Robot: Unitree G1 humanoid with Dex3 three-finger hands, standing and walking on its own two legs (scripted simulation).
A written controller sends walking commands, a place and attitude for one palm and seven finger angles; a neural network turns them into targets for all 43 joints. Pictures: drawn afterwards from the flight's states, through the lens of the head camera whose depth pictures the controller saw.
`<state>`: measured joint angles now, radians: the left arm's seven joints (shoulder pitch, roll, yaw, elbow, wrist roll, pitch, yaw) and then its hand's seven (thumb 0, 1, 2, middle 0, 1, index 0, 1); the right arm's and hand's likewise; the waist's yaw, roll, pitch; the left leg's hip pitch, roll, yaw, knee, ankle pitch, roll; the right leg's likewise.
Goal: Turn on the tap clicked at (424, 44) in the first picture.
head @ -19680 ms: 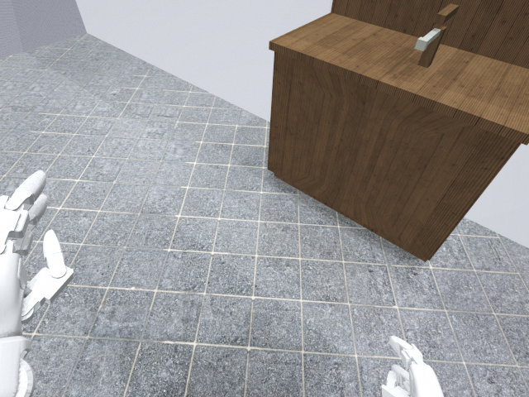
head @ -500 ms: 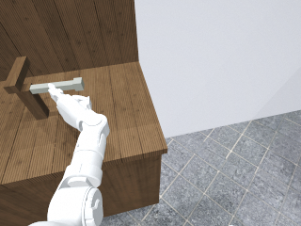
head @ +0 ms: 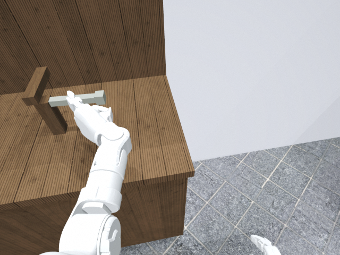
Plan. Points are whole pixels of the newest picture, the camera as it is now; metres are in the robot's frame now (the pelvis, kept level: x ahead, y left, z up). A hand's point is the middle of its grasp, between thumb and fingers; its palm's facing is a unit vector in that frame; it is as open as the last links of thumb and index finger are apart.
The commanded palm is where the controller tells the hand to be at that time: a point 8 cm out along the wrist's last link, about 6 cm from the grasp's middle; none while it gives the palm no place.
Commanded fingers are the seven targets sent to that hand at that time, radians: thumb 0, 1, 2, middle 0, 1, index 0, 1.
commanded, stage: lift the hand up off the lever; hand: left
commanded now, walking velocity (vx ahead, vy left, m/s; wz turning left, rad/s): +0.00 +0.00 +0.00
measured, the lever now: (100, 97) +0.49 +0.22 +0.11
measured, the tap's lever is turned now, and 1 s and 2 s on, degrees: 86 86 86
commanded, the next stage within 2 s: draw the hand back beside the body in 1.64 s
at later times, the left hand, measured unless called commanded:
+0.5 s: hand (101, 109) +0.41 +0.19 +0.15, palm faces +0.77 -0.63 -0.08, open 7.8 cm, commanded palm +0.36 +0.21 +0.15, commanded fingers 0.00 0.90 0.90 -0.15 -0.15 -0.15 -0.15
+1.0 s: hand (98, 106) +0.40 +0.19 +0.16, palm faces +0.76 -0.65 -0.06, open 7.8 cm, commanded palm +0.35 +0.21 +0.17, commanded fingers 0.00 0.90 0.90 -0.15 -0.15 -0.15 -0.15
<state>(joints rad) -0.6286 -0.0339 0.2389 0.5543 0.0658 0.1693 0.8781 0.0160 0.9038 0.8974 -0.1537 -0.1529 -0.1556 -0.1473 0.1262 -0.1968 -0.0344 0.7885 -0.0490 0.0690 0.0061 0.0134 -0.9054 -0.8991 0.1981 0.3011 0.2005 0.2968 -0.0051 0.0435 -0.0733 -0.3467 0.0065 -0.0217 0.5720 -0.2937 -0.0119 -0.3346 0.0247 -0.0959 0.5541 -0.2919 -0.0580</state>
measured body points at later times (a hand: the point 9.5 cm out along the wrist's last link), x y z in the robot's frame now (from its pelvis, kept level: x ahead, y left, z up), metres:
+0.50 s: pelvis +0.00 -0.01 +0.00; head +0.00 -0.02 +0.45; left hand +0.36 +0.22 +0.16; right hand +0.16 -0.24 -0.12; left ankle +0.00 +0.13 -0.73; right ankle +0.00 -0.08 -0.73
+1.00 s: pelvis +0.01 +0.00 +0.01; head +0.00 -0.02 +0.46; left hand +0.36 +0.22 +0.17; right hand +0.18 -0.23 -0.11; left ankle +0.00 +0.13 -0.73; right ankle +0.00 -0.08 -0.73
